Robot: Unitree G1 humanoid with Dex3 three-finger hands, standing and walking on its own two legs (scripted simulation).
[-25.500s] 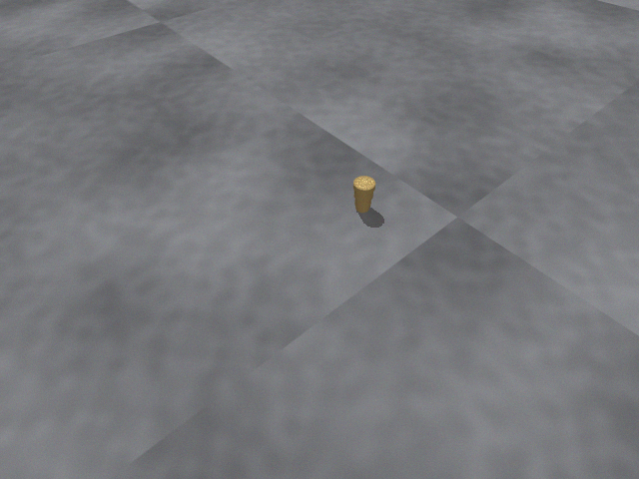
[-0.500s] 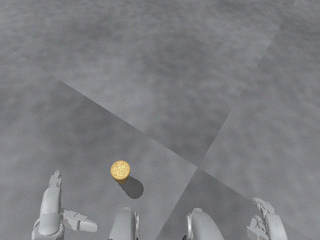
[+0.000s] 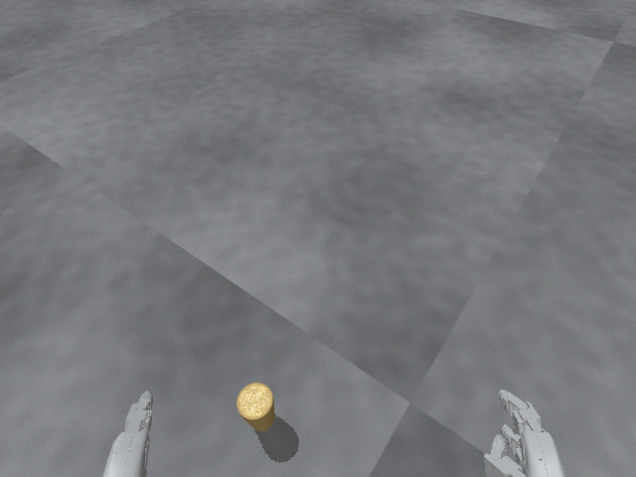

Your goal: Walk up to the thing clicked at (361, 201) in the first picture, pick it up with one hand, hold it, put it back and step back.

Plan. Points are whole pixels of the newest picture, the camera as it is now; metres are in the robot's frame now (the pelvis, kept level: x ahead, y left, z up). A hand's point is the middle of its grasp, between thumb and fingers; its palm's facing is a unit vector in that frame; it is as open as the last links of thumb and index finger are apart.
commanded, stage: home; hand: left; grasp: from the side
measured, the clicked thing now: (259, 410) +0.42 +0.20 -0.64
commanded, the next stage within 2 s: stand in 1.46 s
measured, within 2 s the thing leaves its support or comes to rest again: neither
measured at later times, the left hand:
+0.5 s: hand out of the picture +0.16 +0.17 -0.05, palm faces +0.10 -0.95 -0.30, open 17.5 cm
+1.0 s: hand out of the picture +0.15 +0.17 -0.05, palm faces +0.10 -0.95 -0.29, open 17.4 cm
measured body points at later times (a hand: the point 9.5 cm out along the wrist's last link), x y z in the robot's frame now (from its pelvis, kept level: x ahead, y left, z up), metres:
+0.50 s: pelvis -0.01 -0.01 +0.00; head +0.00 -0.01 +0.45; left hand +0.15 +0.22 -0.03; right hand +0.14 -0.25 -0.07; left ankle +0.01 +0.13 -0.68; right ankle +0.00 -0.13 -0.68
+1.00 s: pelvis -0.02 -0.01 +0.00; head +0.00 -0.01 +0.45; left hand +0.15 +0.22 -0.03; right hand +0.15 -0.25 -0.07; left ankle +0.01 +0.13 -0.68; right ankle +0.00 -0.13 -0.68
